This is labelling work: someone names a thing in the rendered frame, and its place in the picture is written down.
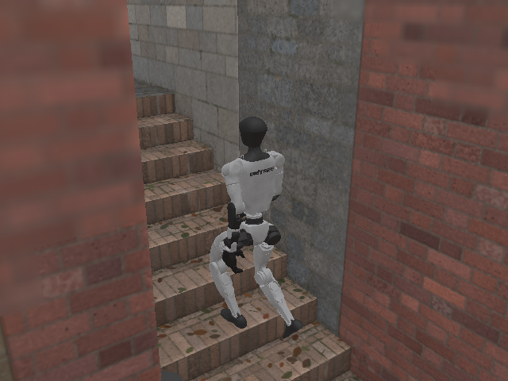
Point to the stairs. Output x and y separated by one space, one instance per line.
186 207

